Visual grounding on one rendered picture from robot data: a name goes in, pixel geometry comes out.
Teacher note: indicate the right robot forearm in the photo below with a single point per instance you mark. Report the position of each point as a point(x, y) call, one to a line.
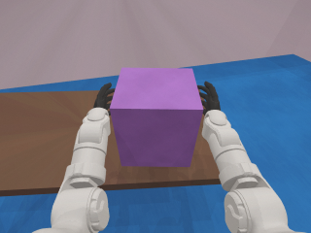
point(235, 167)

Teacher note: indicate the right robot hand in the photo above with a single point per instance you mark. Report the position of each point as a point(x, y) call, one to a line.
point(212, 99)

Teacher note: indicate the robot right upper arm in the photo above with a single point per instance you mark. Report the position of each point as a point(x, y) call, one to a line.
point(255, 210)

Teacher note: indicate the carton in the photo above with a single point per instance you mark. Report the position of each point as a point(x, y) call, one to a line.
point(156, 115)

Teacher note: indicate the table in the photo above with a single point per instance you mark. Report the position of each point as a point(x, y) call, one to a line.
point(38, 132)

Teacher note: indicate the robot left upper arm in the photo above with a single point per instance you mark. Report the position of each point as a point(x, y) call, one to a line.
point(79, 210)

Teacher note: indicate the left robot hand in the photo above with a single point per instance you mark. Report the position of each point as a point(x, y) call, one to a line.
point(102, 97)

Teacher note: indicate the left robot forearm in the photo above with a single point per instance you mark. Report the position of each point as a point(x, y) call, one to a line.
point(89, 153)

